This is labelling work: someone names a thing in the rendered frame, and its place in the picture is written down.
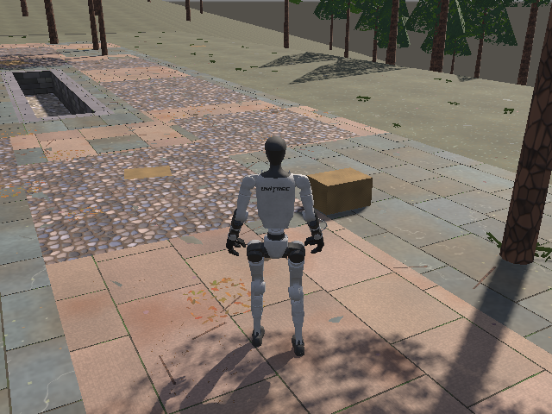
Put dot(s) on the right robot shin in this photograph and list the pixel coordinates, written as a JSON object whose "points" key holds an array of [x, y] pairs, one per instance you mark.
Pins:
{"points": [[298, 315]]}

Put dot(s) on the robot left upper arm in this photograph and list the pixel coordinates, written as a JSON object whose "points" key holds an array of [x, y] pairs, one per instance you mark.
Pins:
{"points": [[248, 182]]}

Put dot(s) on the left robot hand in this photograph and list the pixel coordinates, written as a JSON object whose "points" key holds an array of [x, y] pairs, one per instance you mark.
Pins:
{"points": [[236, 243]]}

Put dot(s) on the right robot thigh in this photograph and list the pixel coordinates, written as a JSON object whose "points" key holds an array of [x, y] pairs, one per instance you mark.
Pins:
{"points": [[296, 254]]}

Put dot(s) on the right robot forearm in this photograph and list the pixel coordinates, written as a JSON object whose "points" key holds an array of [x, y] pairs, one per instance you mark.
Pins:
{"points": [[315, 228]]}

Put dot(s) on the left robot forearm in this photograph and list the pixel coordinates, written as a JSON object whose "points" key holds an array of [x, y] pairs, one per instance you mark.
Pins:
{"points": [[235, 228]]}

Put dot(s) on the robot right upper arm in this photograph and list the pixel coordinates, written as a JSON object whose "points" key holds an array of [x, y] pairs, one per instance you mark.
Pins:
{"points": [[302, 182]]}

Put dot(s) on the right robot hand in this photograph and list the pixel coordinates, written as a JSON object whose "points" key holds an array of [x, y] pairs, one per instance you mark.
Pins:
{"points": [[312, 241]]}

